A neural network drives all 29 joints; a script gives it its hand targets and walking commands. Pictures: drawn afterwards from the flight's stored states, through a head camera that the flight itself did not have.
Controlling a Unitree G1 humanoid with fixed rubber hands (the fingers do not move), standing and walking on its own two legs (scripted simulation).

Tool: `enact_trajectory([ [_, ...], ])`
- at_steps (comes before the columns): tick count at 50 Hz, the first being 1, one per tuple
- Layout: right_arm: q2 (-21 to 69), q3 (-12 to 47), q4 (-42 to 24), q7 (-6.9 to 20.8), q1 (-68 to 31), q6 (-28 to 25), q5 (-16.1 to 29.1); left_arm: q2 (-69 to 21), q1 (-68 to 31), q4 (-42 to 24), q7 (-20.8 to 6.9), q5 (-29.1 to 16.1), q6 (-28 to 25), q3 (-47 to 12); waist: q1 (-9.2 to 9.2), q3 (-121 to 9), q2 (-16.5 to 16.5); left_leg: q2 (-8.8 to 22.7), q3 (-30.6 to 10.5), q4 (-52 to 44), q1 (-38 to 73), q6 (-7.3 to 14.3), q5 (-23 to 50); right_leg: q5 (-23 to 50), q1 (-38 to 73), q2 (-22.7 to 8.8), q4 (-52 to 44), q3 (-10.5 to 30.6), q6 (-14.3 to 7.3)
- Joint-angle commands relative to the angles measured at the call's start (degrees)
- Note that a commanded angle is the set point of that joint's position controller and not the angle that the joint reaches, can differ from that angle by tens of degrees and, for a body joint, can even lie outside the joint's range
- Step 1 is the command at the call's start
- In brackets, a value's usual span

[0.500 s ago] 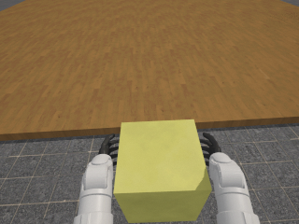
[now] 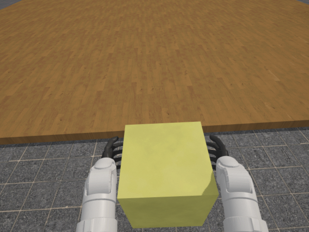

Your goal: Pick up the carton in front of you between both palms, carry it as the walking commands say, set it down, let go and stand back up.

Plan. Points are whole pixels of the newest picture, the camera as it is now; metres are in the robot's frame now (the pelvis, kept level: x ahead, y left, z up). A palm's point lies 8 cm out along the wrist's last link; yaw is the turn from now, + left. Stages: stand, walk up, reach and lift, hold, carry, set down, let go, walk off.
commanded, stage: hold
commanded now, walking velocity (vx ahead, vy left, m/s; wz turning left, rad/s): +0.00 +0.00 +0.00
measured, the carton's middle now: (165, 177) +0.29 +0.00 -0.02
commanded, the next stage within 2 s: carry in 0.36 s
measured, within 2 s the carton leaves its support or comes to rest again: neither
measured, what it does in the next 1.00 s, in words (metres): walks ahead: right foot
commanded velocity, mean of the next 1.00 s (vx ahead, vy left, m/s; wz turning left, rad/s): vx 0.34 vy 0.00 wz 0.00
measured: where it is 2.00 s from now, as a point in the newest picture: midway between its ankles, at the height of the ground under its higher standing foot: (152, 161)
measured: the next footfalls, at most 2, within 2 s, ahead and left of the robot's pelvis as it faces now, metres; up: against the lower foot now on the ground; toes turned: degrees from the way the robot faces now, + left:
right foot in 0.84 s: +0.21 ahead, -0.09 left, +0.00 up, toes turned -9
left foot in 1.20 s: +0.51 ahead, +0.15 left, +0.00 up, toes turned +14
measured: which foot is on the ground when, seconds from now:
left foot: down 0.00-0.86, up 0.88-1.00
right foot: down 0.00-0.62, up 0.64-0.82, down 0.84-1.00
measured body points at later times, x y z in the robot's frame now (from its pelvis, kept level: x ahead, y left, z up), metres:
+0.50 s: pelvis +0.02 +0.00 +0.00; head -0.02 +0.01 +0.44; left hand +0.32 +0.16 +0.05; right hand +0.31 -0.15 +0.05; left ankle +0.01 +0.13 -0.74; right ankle +0.02 -0.13 -0.74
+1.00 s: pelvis +0.21 +0.00 +0.00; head +0.21 +0.01 +0.45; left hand +0.48 +0.17 +0.08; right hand +0.50 -0.13 +0.08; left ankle +0.16 +0.11 -0.68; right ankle +0.17 -0.08 -0.75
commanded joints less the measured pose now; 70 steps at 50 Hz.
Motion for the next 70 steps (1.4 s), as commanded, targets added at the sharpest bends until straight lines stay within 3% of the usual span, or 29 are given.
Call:
enact_trajectory([
  [1, 50.7, 29.4, -2.9, 12.0, -25.6, -1.8, 14.3, -50.4, -23.9, -1.6, -12.3, -14.0, -1.1, -29.7, -0.05, -12.8, -0.1, -4.4, -0.2, -3.2, 0.8, 0.2, 8.2, 7.9, 3.5, 4.2, -2.8, 0.6, -0.1],
  [17, 49.6, 30.7, -5.6, 11.7, -23.3, -1.5, 14.9, -49.8, -21.5, -4.0, -11.8, -14.6, -0.8, -30.7, -0.12, -12.5, 0.0, -4.4, -0.6, -3.3, 0.9, 0.1, 9.6, 9.1, 3.5, 4.4, -2.6, 0.8, -0.1],
  [18, 49.8, 31.9, -5.1, 11.8, -26.2, -1.2, 15.9, -50.8, -24.6, -3.2, -11.9, -15.8, -0.3, -32.5, 0.2, -14.8, -1.3, 6.3, 0.8, 1.2, -5.9, 0.8, 0.0, -0.6, -3.5, -6.4, 1.7, -0.5, -0.6],
  [20, 50.7, 33.6, -6.8, 11.9, -26.7, -0.9, 17.5, -50.9, -24.6, -4.9, -11.8, -17.2, 0.0, -33.9, 0.14, -12.5, -1.5, 4.8, -1.4, -0.9, -12.3, 1.3, -26.1, -27.6, -10.0, -5.6, -1.8, 2.5, -0.9],
  [21, 51.1, 35.1, -8.4, 11.7, -27.8, -0.7, 18.5, -51.2, -25.6, -6.2, -11.7, -18.1, 0.2, -35.1, 0.09, -11.1, -1.3, 4.3, -1.1, -0.5, -15.2, 1.4, -30.5, -32.5, -11.4, -5.7, -2.2, 3.0, -1.1],
  [24, 50.7, 39.1, -12.3, 10.9, -27.6, 1.3, 21.0, -51.3, -24.2, -10.3, -10.6, -20.2, 2.3, -38.7, 0.66, -16.6, -3.1, 3.1, 2.6, 6.2, -15.0, 0.6, -16.4, -22.3, -8.9, -7.9, -1.3, 4.2, -2.9],
  [28, 47.9, 43.3, -17.7, 10.1, -26.9, 7.1, 25.0, -47.9, -22.7, -16.6, -8.7, -23.1, 8.4, -43.2, 0.49, -17.0, -7.4, 0.8, 7.0, 7.8, -16.1, 0.9, -16.3, -30.0, -11.5, -12.1, -4.9, 9.9, -6.1],
  [29, 47.5, 43.9, -18.7, 9.9, -27.5, 8.9, 26.1, -47.5, -23.5, -17.8, -8.4, -24.1, 10.1, -44.0, 0.37, -15.5, -6.4, 1.8, 6.1, 4.9, -14.1, 1.4, -16.5, -28.9, -14.4, -11.1, -2.8, 7.6, -5.5],
  [30, 46.8, 44.6, -19.5, 9.5, -27.1, 10.8, 26.9, -46.9, -23.4, -19.2, -8.2, -25.2, 12.0, -44.9, 0.24, -14.4, -2.1, 4.7, 2.1, 1.1, -10.8, 2.4, -18.0, -25.3, -18.3, -8.4, 2.3, 2.8, -3.9],
  [32, 45.5, 44.7, -20.4, 8.6, -23.2, 14.0, 27.7, -46.3, -24.3, -22.3, -8.0, -28.1, 15.6, -46.9, -1.3, -13.6, 14.0, 17.5, -19.0, -8.3, 1.5, 8.0, -18.0, -16.1, -35.1, -1.9, 22.8, -8.8, -0.1],
  [33, 45.0, 44.6, -22.1, 8.0, -22.5, 15.2, 27.5, -47.0, -25.1, -24.1, -8.2, -29.9, 17.0, -48.0, -1.63, -11.0, 14.8, 20.5, -23.4, -7.8, 4.9, 11.3, -8.3, -20.0, -41.7, -2.3, 22.1, -9.3, -0.2],
  [35, 46.3, 46.0, -28.1, 7.2, -22.6, 17.7, 29.3, -48.6, -24.6, -26.4, -8.6, -32.9, 19.1, -49.8, -1.91, -13.5, 8.4, 20.2, -18.6, -5.5, 8.4, 11.7, 5.7, -20.3, -41.1, -3.2, 20.5, -8.5, -0.6],
  [37, 47.3, 47.2, -33.1, 7.0, -22.0, 19.9, 31.1, -49.5, -21.4, -29.1, -8.4, -34.0, 20.8, -50.0, -1.68, -18.0, 8.7, 17.0, -10.5, -3.5, 8.5, 9.1, 11.5, -13.4, -35.2, -1.4, 15.9, -11.1, -0.5],
  [39, 48.0, 47.8, -35.5, 7.4, -19.2, 21.9, 32.2, -49.2, -17.3, -31.7, -7.8, -33.1, 22.4, -49.3, -1.25, -20.3, 10.2, 14.0, -3.8, -1.3, 5.2, 7.1, 11.2, -9.0, -25.9, 0.6, 8.9, -14.3, -0.4],
  [41, 48.3, 48.2, -36.5, 8.1, -15.3, 23.4, 32.9, -48.7, -13.2, -33.6, -7.2, -31.3, 23.5, -48.6, -0.31, -23.0, 5.5, 10.7, 4.2, 6.6, -9.1, 4.5, 9.6, 0.4, -2.1, 1.0, 1.0, -16.1, -0.8],
  [42, 47.6, 47.9, -37.0, 8.3, -14.7, 24.2, 33.1, -49.0, -10.8, -33.4, -6.9, -30.7, 24.2, -48.2, 0.75, -25.7, 1.0, 8.7, 7.6, 15.0, -19.7, 2.5, 5.2, -2.8, 11.5, -5.0, 0.0, -9.3, -2.3],
  [43, 46.0, 48.3, -38.9, 8.6, -17.8, 25.2, 34.1, -48.0, -11.3, -33.9, -6.7, -30.0, 24.7, -47.5, 1.75, -26.3, -12.5, 3.7, 12.6, 31.5, -34.3, -0.1, -8.1, -13.3, 18.8, -20.1, -5.9, 14.6, -8.2],
  [44, 44.9, 49.0, -40.5, 8.9, -21.8, 26.2, 35.3, -47.4, -13.3, -34.0, -6.4, -29.8, 25.2, -46.4, 1.55, -23.5, -15.4, 1.5, 9.1, 39.7, -44.5, 0.8, -19.0, -10.2, 19.1, -27.5, -8.1, 27.1, -14.6],
  [45, 45.0, 49.3, -40.5, 9.1, -24.2, 26.7, 36.2, -47.6, -16.3, -36.1, -6.1, -30.6, 25.8, -46.7, 1.44, -20.8, -9.4, 5.6, 5.5, 45.2, -46.7, 1.9, -19.5, -7.1, 15.6, -28.2, -7.5, 25.6, -16.1],
  [47, 45.6, 48.3, -39.0, 9.1, -24.4, 27.3, 36.9, -47.7, -19.6, -37.7, -5.8, -32.3, 27.0, -47.5, 1.21, -19.3, -2.1, 8.9, 4.6, 42.9, -45.4, 2.1, -13.8, -6.7, 10.1, -24.5, -9.1, 15.6, -12.7],
  [49, 45.9, 47.2, -36.9, 8.5, -22.7, 27.6, 35.7, -47.8, -20.4, -37.3, -6.1, -33.7, 27.9, -48.0, 1.32, -18.2, -3.4, 8.1, 7.1, 33.9, -40.8, 1.1, -8.6, -3.5, 6.7, -20.5, -11.5, 6.2, -9.3],
  [52, 46.5, 45.7, -33.5, 7.4, -19.0, 28.0, 32.9, -47.1, -19.2, -34.9, -7.1, -34.8, 28.8, -48.1, 1.12, -16.9, -6.2, 5.6, 11.1, 21.9, -36.2, 0.0, -3.6, 5.6, 5.5, -16.7, -10.8, -2.6, -7.9],
  [57, 47.7, 45.2, -32.6, 6.7, -18.9, 27.7, 31.0, -47.6, -19.3, -33.2, -8.4, -34.9, 28.7, -48.0, 1.2, -13.9, -10.2, 2.5, 17.4, 9.7, -24.4, 1.1, 5.2, 13.6, 0.9, -14.6, -6.5, -10.1, -5.3],
  [60, 48.2, 45.0, -32.4, 7.0, -17.8, 27.1, 30.9, -47.6, -19.4, -34.1, -8.7, -34.4, 28.4, -48.2, -0.85, -20.3, -5.7, 0.2, 20.3, 7.1, 0.0, 2.4, 1.3, 20.1, -8.7, -10.6, 14.2, -16.8, -2.0],
  [61, 47.8, 44.6, -32.2, 7.1, -17.0, 26.9, 30.4, -46.9, -19.6, -34.4, -8.8, -34.2, 28.4, -48.2, -2.21, -23.5, 2.6, 11.2, 3.6, 1.1, 9.4, 4.4, -10.1, 7.7, -18.4, -8.1, 28.6, -16.5, 0.1],
  [62, 48.2, 44.7, -31.4, 7.3, -17.5, 26.2, 29.9, -48.1, -21.2, -36.2, -8.8, -34.8, 28.5, -48.9, -1.71, -26.5, 16.6, 26.5, -24.1, -7.2, 19.0, 12.3, -16.6, -15.1, -34.1, -0.8, 45.3, -13.9, 1.9],
  [63, 49.9, 45.5, -33.4, 7.5, -18.1, 25.8, 31.4, -48.4, -21.8, -36.5, -8.9, -34.8, 28.1, -49.2, -1.32, -25.4, 13.3, 27.4, -26.7, -8.7, 17.3, 14.1, -10.0, -17.0, -39.2, -3.5, 52.6, -5.9, 0.0],
  [66, 53.0, 48.0, -38.5, 7.6, -24.0, 24.3, 33.7, -50.5, -24.1, -39.2, -8.6, -34.9, 26.2, -50.1, -1.1, -24.2, 1.7, 22.5, -9.8, -6.7, 8.2, 10.1, 6.3, -8.7, -37.6, -9.4, 50.0, -3.1, -2.4],
  [70, 50.9, 49.3, -40.2, 8.1, -21.7, 24.2, 35.1, -50.5, -18.0, -37.8, -7.1, -32.3, 25.0, -49.6, -1.01, -24.0, 5.3, 18.7, 1.2, -8.5, 7.5, 8.3, 10.1, -4.0, -35.8, -7.9, 38.0, -6.9, -1.5],
])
